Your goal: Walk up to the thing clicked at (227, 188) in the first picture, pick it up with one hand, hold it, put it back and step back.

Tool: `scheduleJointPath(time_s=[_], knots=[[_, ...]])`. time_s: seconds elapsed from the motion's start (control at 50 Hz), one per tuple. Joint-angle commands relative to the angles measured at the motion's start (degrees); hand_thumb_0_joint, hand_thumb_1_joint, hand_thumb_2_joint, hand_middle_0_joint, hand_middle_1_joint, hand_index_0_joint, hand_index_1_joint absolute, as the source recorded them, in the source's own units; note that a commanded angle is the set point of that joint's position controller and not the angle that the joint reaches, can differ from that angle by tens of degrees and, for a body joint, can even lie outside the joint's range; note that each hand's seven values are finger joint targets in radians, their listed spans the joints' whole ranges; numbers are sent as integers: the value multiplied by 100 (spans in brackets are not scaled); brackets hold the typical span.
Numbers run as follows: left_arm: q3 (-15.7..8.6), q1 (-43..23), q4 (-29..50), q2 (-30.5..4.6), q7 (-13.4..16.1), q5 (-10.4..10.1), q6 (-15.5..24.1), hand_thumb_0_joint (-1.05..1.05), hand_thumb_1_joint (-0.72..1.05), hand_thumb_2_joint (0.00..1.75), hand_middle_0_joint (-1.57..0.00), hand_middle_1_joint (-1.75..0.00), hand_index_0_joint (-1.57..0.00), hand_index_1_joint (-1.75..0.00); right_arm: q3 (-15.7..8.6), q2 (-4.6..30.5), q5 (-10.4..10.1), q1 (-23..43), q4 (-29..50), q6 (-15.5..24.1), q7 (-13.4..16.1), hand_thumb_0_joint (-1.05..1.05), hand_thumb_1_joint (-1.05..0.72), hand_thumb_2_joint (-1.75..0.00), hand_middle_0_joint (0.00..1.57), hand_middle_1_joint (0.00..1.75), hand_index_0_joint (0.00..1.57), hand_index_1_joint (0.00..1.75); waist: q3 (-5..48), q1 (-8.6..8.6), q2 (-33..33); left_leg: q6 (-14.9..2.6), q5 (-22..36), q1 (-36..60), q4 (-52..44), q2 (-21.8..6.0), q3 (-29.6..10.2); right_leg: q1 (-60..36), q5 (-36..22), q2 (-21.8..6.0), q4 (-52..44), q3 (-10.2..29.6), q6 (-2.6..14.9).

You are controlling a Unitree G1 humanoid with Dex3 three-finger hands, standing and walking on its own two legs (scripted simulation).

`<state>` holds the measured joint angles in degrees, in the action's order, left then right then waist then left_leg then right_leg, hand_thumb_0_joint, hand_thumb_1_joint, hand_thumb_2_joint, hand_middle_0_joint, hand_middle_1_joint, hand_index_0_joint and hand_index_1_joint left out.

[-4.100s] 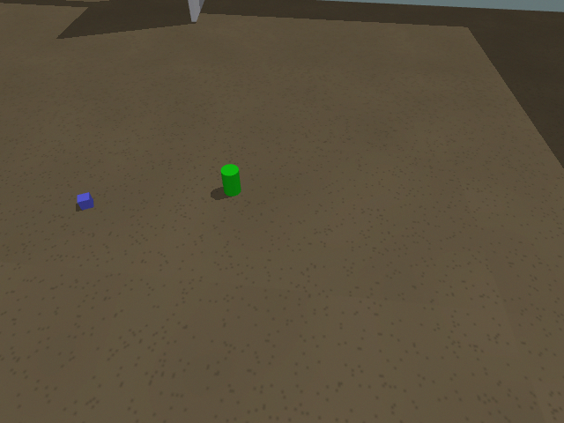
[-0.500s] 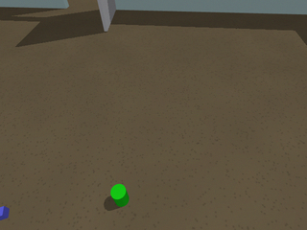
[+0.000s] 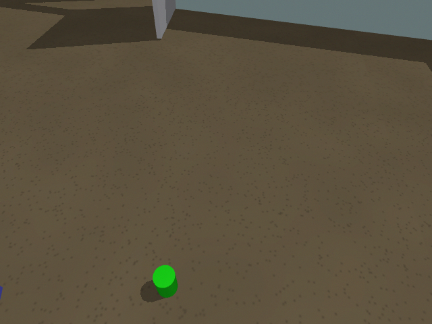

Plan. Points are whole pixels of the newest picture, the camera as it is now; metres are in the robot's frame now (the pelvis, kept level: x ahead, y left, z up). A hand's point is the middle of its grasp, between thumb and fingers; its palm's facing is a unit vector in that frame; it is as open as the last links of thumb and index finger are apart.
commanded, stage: walk up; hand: left
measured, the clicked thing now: (165, 281) +0.40 +0.21 -0.69
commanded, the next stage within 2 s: stand in 1.04 s
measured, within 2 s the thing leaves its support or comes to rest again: neither
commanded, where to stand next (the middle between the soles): +0.07 +0.00 m, yaw -1 degrees
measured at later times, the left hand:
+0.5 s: hand out of the picture +0.09 +0.26 -0.13, palm faces -0.01 -0.94 -0.35, open 7.4 cm
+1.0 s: hand out of the picture +0.11 +0.25 -0.13, palm faces +0.00 -0.94 -0.35, open 7.4 cm
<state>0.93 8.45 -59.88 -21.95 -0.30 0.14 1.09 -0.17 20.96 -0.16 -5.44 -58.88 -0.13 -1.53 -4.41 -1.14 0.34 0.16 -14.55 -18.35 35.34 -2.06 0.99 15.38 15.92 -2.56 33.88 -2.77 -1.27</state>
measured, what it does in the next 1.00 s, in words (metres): stands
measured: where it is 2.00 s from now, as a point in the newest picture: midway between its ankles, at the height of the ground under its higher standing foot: outside the picture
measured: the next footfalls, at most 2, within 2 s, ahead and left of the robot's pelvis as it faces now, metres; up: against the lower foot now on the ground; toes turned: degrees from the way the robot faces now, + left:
none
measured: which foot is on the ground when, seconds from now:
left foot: down 0.00-1.00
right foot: down 0.00-1.00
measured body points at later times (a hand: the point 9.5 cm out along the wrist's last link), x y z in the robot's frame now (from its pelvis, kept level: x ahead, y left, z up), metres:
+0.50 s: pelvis +0.02 +0.00 +0.02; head +0.02 +0.00 +0.47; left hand +0.09 +0.31 -0.11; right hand +0.12 -0.29 -0.11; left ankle +0.05 +0.12 -0.73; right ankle +0.03 -0.14 -0.73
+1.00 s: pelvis +0.03 +0.00 +0.02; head +0.04 +0.00 +0.47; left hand +0.11 +0.30 -0.11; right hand +0.11 -0.30 -0.11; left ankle +0.05 +0.12 -0.73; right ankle +0.03 -0.14 -0.73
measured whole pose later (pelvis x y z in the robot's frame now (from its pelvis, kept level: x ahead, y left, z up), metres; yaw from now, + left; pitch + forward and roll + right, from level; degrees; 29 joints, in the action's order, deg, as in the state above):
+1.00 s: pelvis +0.03 +0.00 +0.02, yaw +1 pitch -2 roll +0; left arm -0.5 3.9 -66.4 -19.9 -0.4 0.8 0.7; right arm -0.7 20.0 0.1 -4.2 -66.6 -0.5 -1.1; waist -2.8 0.0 -0.6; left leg 0.5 -8.5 -9.0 19.5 -1.2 0.8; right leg 6.0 10.3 -2.9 18.5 -3.6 -1.8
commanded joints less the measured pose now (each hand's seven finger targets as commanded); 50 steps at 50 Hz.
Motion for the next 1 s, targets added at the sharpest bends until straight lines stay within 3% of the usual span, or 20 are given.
scheduleJointPath(time_s=[0.0, 0.1, 0.22, 0.3, 0.36, 0.42, 0.48, 0.56, 0.72, 0.8, 0.98], knots=[[-305, -286, 114, -1271, 96, -29, 193, 0, 90, 90, -20, -30, -20, -30, -222, 1287, -27, 334, 138, 144, 79, 0, -90, -90, 20, 30, 20, 30, 652, 41, -281, -324, 435, 411, -1095, -595, -837, -309, -445, -414, -959, 555, 321], [-267, -449, -105, -1221, 92, -30, 176, 0, 90, 90, -20, -30, -20, -30, -235, 1307, -28, 546, -78, 123, 92, 0, -90, -90, 20, 30, 20, 30, 756, 69, -248, -269, 783, 843, -1287, -583, -726, -402, -816, -499, -1264, 477, 257], [-236, -591, -312, -1138, 70, -20, 154, 0, 90, 90, -20, -30, -20, -30, -206, 1213, -28, 712, -292, 91, 71, 0, -90, -90, 20, 30, 20, 30, 598, 51, -135, -186, 493, 943, -1712, -562, -730, -506, -514, -539, -1715, 527, 195], [-266, -644, -383, -1126, 71, 0, 155, 0, 90, 90, -20, -30, -20, -30, -204, 1183, -25, 691, -399, 101, 76, 0, -90, -90, 20, 30, 20, 30, 776, 53, -36, -151, 973, 1094, -1739, -556, -639, -779, -893, -581, -1814, 475, 164], [-281, -694, -390, -1126, 70, 9, 126, 0, 90, 90, -20, -30, -20, -30, -224, 1212, -7, 685, -415, 101, 86, 0, -90, -90, 20, 30, 20, 30, 704, 71, -73, -133, 853, 1040, -1856, -560, -644, -821, -852, -576, -1820, 420, 151], [-293, -725, -417, -1106, 63, 14, 90, 0, 90, 90, -20, -30, -20, -30, -236, 1217, 11, 665, -456, 89, 91, 0, -90, -90, 20, 30, 20, 30, 508, 74, -119, -116, 199, 799, -2089, -549, -735, -770, -498, -539, -1844, 417, 152], [-314, -712, -418, -1094, 57, 31, 98, 0, 90, 90, -20, -30, -20, -30, -231, 1172, 22, 622, -457, 102, 87, 0, -90, -90, 20, 30, 20, 30, 569, 81, -97, -105, 338, 813, -2080, -544, -737, -846, -550, -534, -1878, 422, 162], [-337, -655, -402, -1084, 71, 34, 116, 0, 90, 90, -20, -30, -20, -30, -230, 1133, 15, 598, -451, 113, 92, 0, -90, -90, 20, 30, 20, 30, 701, 64, -97, -106, 986, 1025, -1933, -549, -642, -923, -854, -577, -1900, 415, 147], [-369, -726, -382, -1073, 82, 52, 86, 0, 90, 90, -20, -30, -20, -30, -266, 1162, 30, 512, -448, 95, 112, 0, -90, -90, 20, 30, 20, 30, 640, 113, -80, -114, 820, 942, -1946, -517, -639, -919, -807, -571, -1900, 393, 154], [-386, -733, -330, -1074, 82, 42, 96, 0, 90, 90, -20, -30, -20, -30, -255, 1141, 30, 422, -442, 95, 112, 0, -90, -90, 20, 30, 20, 30, 756, 115, -69, -99, 1112, 1072, -1842, -509, -590, -964, -986, -604, -1864, 417, 161], [-396, -779, -328, -1063, 89, 46, 74, 0, 90, 90, -20, -30, -20, -30, -273, 1130, 36, 397, -444, 78, 126, 0, -90, -90, 20, 30, 20, 30, 679, 132, -75, -84, 1203, 1079, -1854, -501, -583, -931, -1016, -594, -1859, 401, 167]])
